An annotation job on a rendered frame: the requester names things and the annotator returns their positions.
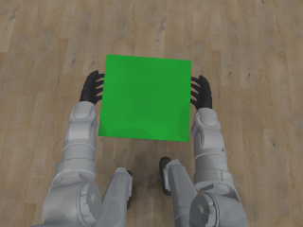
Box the left robot forearm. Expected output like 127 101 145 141
42 101 98 222

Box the robot left upper arm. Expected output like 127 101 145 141
28 181 103 227

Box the robot right upper arm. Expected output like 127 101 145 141
188 192 248 227

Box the carton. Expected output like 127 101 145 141
98 54 192 142

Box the right robot foot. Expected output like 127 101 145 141
159 156 171 196

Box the left robot hand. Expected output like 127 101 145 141
80 70 105 106

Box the right robot hand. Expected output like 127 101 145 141
190 75 213 111

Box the left robot foot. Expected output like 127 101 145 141
127 170 133 210

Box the robot foot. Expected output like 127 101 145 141
159 156 171 196
127 170 133 210

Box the right robot forearm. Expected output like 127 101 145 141
190 108 243 207

